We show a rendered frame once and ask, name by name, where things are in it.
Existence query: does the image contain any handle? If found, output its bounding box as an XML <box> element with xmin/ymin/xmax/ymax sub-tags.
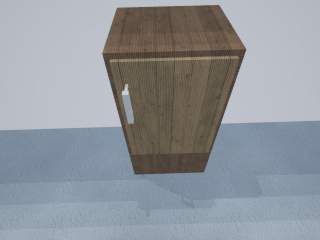
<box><xmin>122</xmin><ymin>84</ymin><xmax>134</xmax><ymax>124</ymax></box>

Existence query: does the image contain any cupboard door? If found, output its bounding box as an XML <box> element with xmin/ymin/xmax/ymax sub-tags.
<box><xmin>109</xmin><ymin>55</ymin><xmax>240</xmax><ymax>155</ymax></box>

